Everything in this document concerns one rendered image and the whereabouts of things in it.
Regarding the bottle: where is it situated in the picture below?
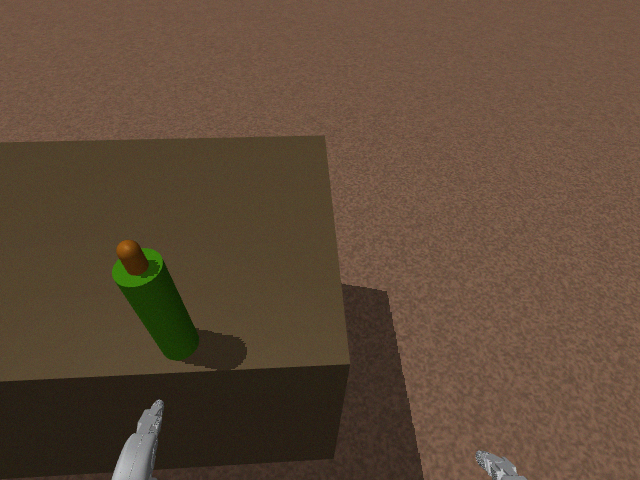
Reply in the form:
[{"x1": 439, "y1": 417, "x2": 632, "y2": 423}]
[{"x1": 112, "y1": 240, "x2": 199, "y2": 360}]

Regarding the right robot hand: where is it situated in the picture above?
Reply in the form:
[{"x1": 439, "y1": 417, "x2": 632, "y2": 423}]
[{"x1": 476, "y1": 450, "x2": 528, "y2": 480}]

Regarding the left robot hand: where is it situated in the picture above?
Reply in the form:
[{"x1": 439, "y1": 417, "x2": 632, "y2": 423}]
[{"x1": 112, "y1": 399, "x2": 164, "y2": 480}]

